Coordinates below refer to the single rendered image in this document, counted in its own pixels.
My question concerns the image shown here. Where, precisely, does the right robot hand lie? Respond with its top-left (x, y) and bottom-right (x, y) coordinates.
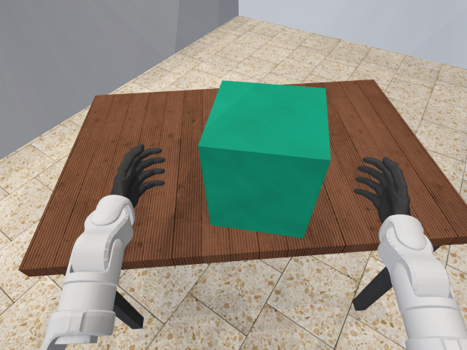
top-left (353, 157), bottom-right (411, 224)

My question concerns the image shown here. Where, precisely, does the table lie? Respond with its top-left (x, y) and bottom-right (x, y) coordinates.
top-left (18, 79), bottom-right (467, 329)

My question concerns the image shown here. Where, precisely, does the robot right forearm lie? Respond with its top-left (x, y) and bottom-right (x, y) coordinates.
top-left (377, 214), bottom-right (467, 350)

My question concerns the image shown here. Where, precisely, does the left robot hand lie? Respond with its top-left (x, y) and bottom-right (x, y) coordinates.
top-left (110, 144), bottom-right (165, 208)

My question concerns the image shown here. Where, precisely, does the carton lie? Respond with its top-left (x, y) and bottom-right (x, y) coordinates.
top-left (198, 80), bottom-right (331, 238)

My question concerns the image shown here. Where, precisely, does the robot left forearm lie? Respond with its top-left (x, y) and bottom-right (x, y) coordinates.
top-left (41, 195), bottom-right (135, 350)

